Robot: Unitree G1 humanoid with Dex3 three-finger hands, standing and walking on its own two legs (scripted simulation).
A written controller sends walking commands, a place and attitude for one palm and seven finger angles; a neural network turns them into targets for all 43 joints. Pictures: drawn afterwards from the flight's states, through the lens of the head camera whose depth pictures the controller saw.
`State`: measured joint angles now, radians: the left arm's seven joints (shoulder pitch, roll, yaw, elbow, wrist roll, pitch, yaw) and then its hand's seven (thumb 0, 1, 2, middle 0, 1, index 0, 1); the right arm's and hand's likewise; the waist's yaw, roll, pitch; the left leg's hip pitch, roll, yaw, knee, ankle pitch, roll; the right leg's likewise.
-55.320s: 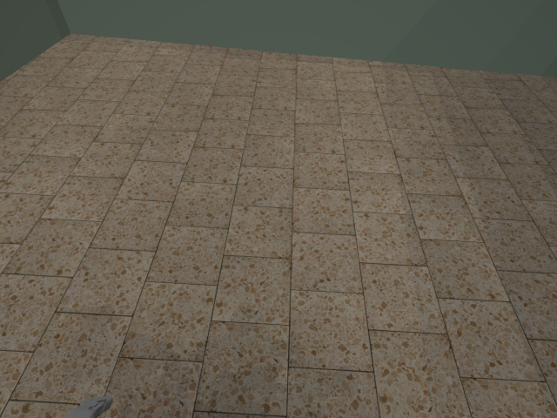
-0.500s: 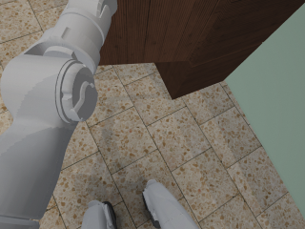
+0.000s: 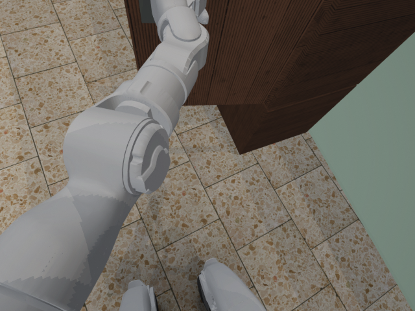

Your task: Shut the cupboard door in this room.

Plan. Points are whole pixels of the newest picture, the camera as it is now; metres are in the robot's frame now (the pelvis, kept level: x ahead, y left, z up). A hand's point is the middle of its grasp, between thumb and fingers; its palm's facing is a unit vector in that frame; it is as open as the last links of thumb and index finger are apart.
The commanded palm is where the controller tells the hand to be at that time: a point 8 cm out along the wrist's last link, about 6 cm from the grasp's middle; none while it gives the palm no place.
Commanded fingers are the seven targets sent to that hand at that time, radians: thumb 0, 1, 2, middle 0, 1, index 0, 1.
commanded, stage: pull the fist back off the door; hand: left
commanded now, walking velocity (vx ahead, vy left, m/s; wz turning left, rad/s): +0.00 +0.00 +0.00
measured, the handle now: out of the picture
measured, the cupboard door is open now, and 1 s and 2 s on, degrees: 74 74 74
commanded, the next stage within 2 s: draw the hand back to the body in 0.30 s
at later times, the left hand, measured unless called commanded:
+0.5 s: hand (221, 10) +0.52 -0.14 +0.18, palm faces +0.04 -1.00 -0.03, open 3.1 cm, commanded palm +0.49 -0.08 +0.16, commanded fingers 0.00 0.90 0.90 -1.30 -1.50 -1.30 -1.50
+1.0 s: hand (121, 124) +0.37 +0.02 +0.18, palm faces -0.09 -0.99 -0.09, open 3.1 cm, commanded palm +0.34 +0.10 +0.21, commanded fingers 0.00 0.90 0.90 -1.02 -1.20 -1.02 -1.20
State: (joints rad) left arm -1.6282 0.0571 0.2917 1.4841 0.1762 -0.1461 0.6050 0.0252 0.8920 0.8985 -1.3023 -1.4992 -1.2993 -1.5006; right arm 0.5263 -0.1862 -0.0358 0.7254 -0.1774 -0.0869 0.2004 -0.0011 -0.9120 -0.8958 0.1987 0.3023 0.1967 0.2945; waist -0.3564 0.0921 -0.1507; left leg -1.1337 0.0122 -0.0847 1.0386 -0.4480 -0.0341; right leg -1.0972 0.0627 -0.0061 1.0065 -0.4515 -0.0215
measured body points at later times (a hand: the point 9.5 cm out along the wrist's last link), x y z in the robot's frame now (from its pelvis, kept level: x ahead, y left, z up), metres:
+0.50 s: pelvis -0.01 +0.01 -0.01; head +0.14 +0.00 +0.42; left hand +0.52 -0.09 +0.18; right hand -0.06 -0.21 -0.13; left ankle +0.00 +0.14 -0.66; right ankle -0.01 -0.11 -0.66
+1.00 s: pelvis +0.01 +0.00 +0.07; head +0.00 -0.02 +0.52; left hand +0.37 +0.08 +0.18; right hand +0.17 -0.24 -0.03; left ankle +0.00 +0.14 -0.66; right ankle -0.01 -0.11 -0.66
